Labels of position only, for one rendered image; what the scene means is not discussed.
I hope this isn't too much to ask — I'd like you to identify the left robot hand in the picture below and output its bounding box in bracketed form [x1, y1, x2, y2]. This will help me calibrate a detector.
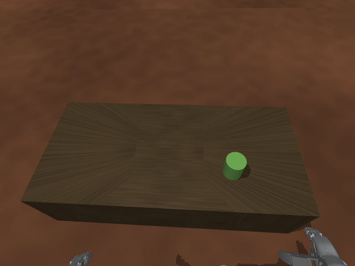
[69, 252, 92, 266]

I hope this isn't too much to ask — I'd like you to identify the right robot arm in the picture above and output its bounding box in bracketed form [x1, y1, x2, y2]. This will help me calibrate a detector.
[318, 255, 348, 266]

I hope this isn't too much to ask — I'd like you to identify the right robot hand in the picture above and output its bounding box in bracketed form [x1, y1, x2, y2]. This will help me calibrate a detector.
[278, 227, 339, 266]

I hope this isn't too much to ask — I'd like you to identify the can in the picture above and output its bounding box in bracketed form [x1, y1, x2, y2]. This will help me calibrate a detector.
[222, 152, 247, 180]

